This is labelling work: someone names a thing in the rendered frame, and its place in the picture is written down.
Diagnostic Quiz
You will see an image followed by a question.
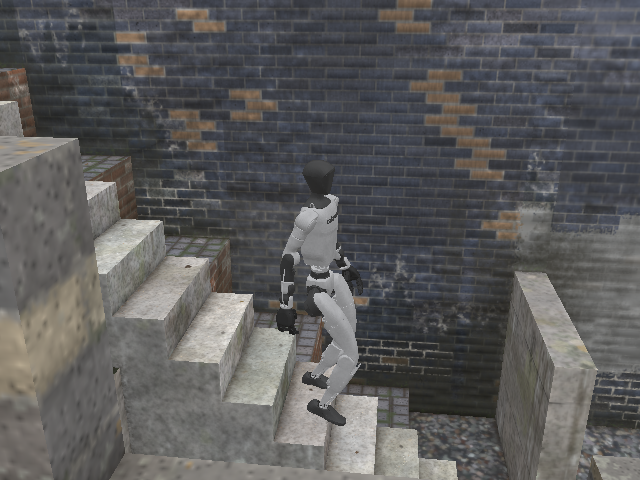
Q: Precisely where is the robot left shin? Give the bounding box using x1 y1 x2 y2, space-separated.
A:
311 340 342 379

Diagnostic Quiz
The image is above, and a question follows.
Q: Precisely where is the left robot upper arm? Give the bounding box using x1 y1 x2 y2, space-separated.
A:
324 194 339 206

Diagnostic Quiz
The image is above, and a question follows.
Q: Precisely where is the left robot forearm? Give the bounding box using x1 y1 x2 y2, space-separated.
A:
334 239 351 270

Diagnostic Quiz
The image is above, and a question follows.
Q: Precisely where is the robot torso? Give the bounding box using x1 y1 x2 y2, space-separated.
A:
299 195 338 296

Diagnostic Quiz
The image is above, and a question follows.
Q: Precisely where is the right robot forearm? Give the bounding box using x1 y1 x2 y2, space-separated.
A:
279 254 296 309

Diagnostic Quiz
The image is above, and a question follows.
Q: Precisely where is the right robot hand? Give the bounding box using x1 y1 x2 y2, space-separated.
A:
276 307 299 335

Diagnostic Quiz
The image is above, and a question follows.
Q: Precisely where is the left robot hand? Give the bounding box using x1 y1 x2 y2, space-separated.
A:
342 265 363 296

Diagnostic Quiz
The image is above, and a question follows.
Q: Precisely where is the right robot upper arm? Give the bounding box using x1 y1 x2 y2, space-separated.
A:
282 209 318 266

